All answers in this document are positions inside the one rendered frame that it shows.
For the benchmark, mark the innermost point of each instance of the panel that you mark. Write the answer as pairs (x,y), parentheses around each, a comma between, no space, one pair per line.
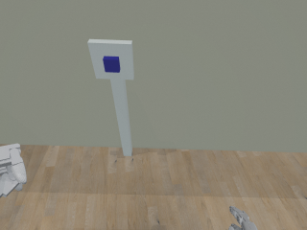
(100,48)

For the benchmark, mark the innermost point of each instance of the button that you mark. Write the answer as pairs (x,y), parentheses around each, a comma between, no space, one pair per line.
(111,64)

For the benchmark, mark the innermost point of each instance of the robot right hand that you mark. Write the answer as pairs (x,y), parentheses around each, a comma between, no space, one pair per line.
(243,220)

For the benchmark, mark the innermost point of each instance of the robot left hand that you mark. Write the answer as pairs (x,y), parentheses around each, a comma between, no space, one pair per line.
(12,169)

